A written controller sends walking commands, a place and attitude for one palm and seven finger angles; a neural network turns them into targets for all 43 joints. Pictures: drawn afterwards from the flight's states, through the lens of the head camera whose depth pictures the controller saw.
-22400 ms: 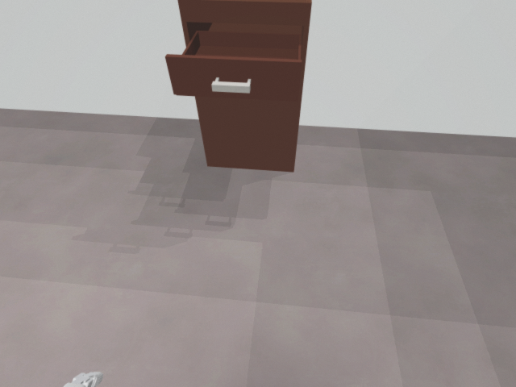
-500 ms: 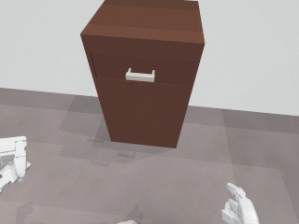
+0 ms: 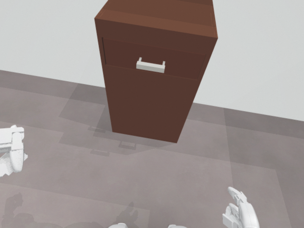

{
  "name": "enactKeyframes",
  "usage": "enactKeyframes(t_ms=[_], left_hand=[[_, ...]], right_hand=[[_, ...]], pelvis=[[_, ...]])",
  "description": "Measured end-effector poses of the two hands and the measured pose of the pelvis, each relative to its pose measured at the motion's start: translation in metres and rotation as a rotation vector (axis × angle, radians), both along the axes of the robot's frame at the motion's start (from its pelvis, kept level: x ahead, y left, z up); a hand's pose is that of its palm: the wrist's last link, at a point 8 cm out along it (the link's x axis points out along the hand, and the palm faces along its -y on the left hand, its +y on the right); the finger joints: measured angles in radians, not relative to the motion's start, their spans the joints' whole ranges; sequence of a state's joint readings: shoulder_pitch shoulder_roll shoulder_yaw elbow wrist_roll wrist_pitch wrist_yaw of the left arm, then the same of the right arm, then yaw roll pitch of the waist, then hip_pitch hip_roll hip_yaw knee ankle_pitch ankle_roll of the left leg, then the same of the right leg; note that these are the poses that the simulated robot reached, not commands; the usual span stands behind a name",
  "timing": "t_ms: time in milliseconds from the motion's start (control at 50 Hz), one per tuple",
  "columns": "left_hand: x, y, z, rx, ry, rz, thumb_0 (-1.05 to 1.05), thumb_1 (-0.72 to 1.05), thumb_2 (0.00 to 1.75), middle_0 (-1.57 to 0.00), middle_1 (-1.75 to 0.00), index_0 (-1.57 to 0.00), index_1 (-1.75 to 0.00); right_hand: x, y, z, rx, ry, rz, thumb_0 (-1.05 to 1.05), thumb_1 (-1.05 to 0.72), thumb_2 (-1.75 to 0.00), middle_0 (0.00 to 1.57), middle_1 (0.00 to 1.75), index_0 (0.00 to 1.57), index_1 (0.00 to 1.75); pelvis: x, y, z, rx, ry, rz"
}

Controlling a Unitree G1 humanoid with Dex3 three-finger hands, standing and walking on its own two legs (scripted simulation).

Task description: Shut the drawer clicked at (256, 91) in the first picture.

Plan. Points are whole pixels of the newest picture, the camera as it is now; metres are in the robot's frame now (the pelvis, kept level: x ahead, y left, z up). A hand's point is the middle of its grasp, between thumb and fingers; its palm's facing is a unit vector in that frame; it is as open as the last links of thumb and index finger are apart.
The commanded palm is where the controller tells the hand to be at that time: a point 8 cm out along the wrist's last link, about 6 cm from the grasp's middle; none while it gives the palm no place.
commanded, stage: step back with the hand held close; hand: left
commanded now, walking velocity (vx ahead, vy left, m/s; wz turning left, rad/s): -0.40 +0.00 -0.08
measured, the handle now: (151, 64) +0.78 +0.03 -0.05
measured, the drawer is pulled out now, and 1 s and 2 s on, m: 0.00 0.00 0.00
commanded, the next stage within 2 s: stop stepping back and stand still in 0.16 s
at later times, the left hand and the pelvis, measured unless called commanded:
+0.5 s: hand out of the picture +0.11 +0.21 +0.17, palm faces +0.26 -0.85 -0.45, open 3.3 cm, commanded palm +0.05 +0.25 +0.19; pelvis -0.10 -0.02 +0.01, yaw -5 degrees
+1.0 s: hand out of the picture +0.07 +0.23 +0.17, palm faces +0.37 -0.85 -0.38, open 3.3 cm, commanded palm +0.01 +0.27 +0.19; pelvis -0.13 +0.00 +0.00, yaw -3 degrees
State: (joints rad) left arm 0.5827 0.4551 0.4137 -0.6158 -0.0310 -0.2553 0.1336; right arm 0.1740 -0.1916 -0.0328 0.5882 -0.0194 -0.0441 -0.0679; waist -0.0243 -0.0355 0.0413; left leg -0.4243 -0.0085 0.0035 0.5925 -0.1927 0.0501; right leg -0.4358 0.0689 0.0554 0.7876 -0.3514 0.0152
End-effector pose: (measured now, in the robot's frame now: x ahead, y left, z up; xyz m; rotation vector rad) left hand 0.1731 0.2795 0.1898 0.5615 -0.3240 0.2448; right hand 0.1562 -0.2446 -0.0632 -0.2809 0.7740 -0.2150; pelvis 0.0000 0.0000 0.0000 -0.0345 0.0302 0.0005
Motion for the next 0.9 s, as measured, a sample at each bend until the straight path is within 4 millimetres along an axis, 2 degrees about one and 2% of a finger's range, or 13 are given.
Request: enactKeyframes(t_ms=[80,180,260,320,400,460,560,660,800,900], left_hand=[[-0.013,0.003,0.009,-0.011,0.002,0.005,0.02,0.89,0.9,-1.41,-1.6,-1.41,-1.6],[-0.028,-0.018,0.007,-0.057,0.028,-0.055,0.02,0.89,0.9,-1.4,-1.6,-1.41,-1.6],[-0.046,-0.04,0.005,-0.013,0.05,-0.123,0.02,0.89,0.9,-1.4,-1.6,-1.41,-1.6],[-0.063,-0.051,0.008,-0.005,0.072,-0.148,0.02,0.89,0.9,-1.4,-1.6,-1.41,-1.6],[-0.085,-0.046,0.009,-0.004,0.091,-0.103,0.01,0.89,0.9,-1.4,-1.6,-1.41,-1.6],[-0.094,-0.037,0.004,-0.026,0.074,-0.058,0.01,0.88,0.9,-1.41,-1.6,-1.41,-1.6],[-0.108,-0.026,-0.004,-0.078,0.065,-0.013,0.02,0.89,0.9,-1.41,-1.6,-1.41,-1.6],[-0.127,-0.03,-0.003,-0.074,0.065,-0.023,0.02,0.89,0.9,-1.4,-1.6,-1.41,-1.6],[-0.155,-0.032,0.004,-0.056,0.039,-0.003,0.02,0.89,0.9,-1.4,-1.6,-1.41,-1.6],[-0.157,-0.02,-0.006,-0.112,-0.009,0.036,0.01,0.89,0.9,-1.41,-1.6,-1.41,-1.6]], right_hand=[[-0.01,0.013,0.007,0.038,-0.034,0.022,0.01,-0.9,-0.9,0.2,0.3,0.2,0.3],[-0.031,0.018,0.007,0.073,-0.054,0.049,0.01,-0.9,-0.9,0.2,0.3,0.2,0.3],[-0.056,0.008,-0.002,0.093,-0.058,0.046,0.01,-0.9,-0.9,0.2,0.3,0.2,0.3],[-0.083,-0.006,-0.005,0.101,-0.022,0.001,0.01,-0.9,-0.9,0.2,0.3,0.2,0.3],[-0.123,-0.026,-0.001,0.07,0.009,-0.082,0.01,-0.9,-0.9,0.2,0.3,0.2,0.3],[-0.146,-0.04,-0.003,0.025,0.003,-0.131,0.01,-0.9,-0.9,0.2,0.3,0.2,0.3],[-0.176,-0.045,0.002,-0.009,0.001,-0.149,0.01,-0.91,-0.9,0.2,0.3,0.2,0.3],[-0.188,-0.034,0.005,0.009,-0.031,-0.127,0.01,-0.91,-0.9,0.19,0.3,0.2,0.3],[-0.185,-0.017,-0.003,0.054,-0.041,-0.052,0.01,-0.9,-0.9,0.2,0.3,0.2,0.3],[-0.178,-0.011,-0.013,0.047,-0.03,-0.037,0.01,-0.9,-0.9,0.2,0.3,0.2,0.3]], pelvis=[[-0.012,0.001,0.007,-0.022,0.026,-0.037],[-0.037,-0.004,0.01,-0.02,0.047,-0.079],[-0.068,-0.016,0.003,0.009,0.056,-0.1],[-0.085,-0.021,0.006,-0.002,0.04,-0.098],[-0.091,-0.022,0.009,0.027,0.029,-0.123],[-0.095,-0.017,0.006,0.01,0.012,-0.097],[-0.111,-0.014,0.009,0.019,-0.036,-0.091],[-0.126,-0.015,0.012,0.016,-0.043,-0.077],[-0.141,-0.018,0.008,0.001,-0.057,-0.069],[-0.138,-0.009,0.0,-0.013,-0.091,-0.058]])
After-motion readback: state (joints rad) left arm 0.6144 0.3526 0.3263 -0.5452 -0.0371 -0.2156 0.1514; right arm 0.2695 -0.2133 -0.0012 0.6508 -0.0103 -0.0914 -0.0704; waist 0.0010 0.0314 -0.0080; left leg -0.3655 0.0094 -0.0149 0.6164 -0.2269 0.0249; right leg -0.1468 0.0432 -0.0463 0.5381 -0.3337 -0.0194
